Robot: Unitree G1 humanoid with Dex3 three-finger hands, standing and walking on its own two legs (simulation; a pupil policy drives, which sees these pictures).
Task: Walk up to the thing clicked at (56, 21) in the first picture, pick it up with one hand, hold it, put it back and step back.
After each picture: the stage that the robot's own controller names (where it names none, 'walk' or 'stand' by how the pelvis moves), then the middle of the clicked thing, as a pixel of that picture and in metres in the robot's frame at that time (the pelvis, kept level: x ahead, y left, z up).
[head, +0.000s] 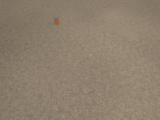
stand; (56, 20) +1.91 +0.31 -0.72
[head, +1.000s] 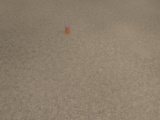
walk; (67, 29) +1.79 +0.09 -0.71
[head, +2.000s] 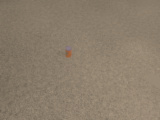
walk; (68, 51) +1.23 +0.08 -0.71
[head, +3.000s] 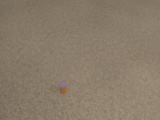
walk; (63, 87) +0.79 +0.11 -0.72
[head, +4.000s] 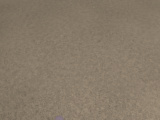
walk; out of the picture +0.48 +0.18 -0.69
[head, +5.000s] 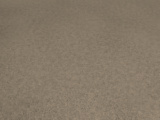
stand; out of the picture +0.37 +0.14 -0.72
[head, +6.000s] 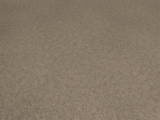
stand; out of the picture +0.36 +0.13 -0.73
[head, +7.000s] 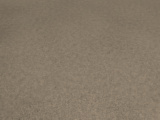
stand; out of the picture +0.36 +0.14 -0.73
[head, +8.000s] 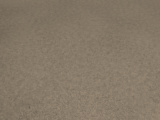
stand; out of the picture +0.35 +0.14 -0.73
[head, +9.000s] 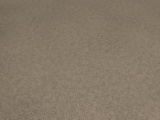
go down; out of the picture +0.35 +0.14 -0.73
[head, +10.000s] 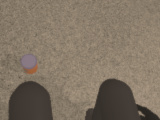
go down; (29, 64) +0.44 +0.19 -0.32
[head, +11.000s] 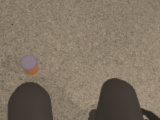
close in; (30, 65) +0.43 +0.19 -0.30
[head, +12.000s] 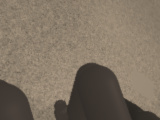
close in; out of the picture +0.42 +0.24 -0.22
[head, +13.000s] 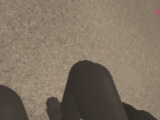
close; out of the picture +0.42 +0.25 -0.22
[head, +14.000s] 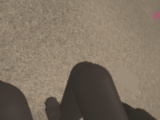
lift; out of the picture +0.40 +0.24 -0.23
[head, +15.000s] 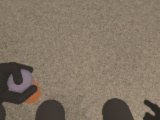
lift; (26, 87) +0.32 +0.19 -0.04
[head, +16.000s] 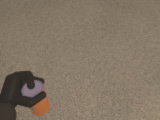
hold; (36, 98) +0.31 +0.16 -0.01
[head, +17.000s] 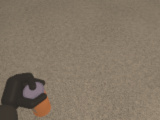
hold; (38, 100) +0.31 +0.16 -0.02
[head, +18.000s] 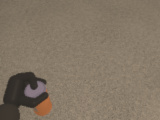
hold; (39, 99) +0.32 +0.16 -0.01
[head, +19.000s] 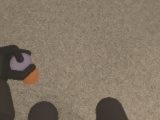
crouch; (26, 69) +0.41 +0.19 -0.09
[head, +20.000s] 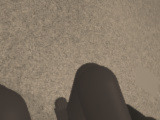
lower; out of the picture +0.41 +0.26 -0.23
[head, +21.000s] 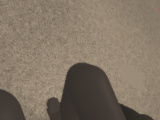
lower; out of the picture +0.42 +0.27 -0.23
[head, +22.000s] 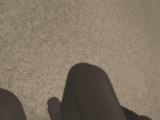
lower; out of the picture +0.42 +0.27 -0.23
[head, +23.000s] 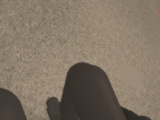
lower; out of the picture +0.42 +0.27 -0.23
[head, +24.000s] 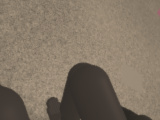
loosen; out of the picture +0.42 +0.27 -0.23
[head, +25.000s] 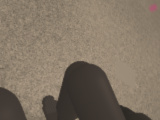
withdraw; out of the picture +0.40 +0.27 -0.23
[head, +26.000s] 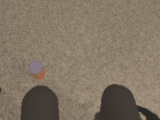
walk; (37, 70) +0.44 +0.21 -0.35
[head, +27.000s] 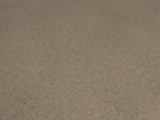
stand; out of the picture +0.37 +0.15 -0.66
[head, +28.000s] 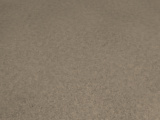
stand; out of the picture +0.38 +0.17 -0.66
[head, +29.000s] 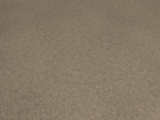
stand; out of the picture +0.38 +0.15 -0.70
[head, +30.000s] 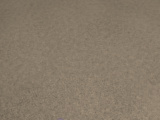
walk; out of the picture +0.40 +0.16 -0.71
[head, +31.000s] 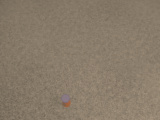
walk; (66, 100) +0.51 +0.12 -0.70
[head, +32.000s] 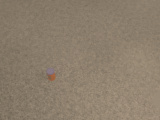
walk; (51, 74) +0.74 +0.22 -0.70
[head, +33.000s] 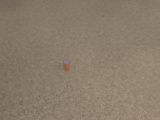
stand; (66, 65) +1.02 +0.17 -0.70
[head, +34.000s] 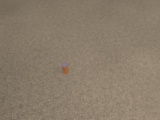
stand; (65, 68) +1.03 +0.18 -0.72
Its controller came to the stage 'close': yes
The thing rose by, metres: 0.70
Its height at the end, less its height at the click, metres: +0.00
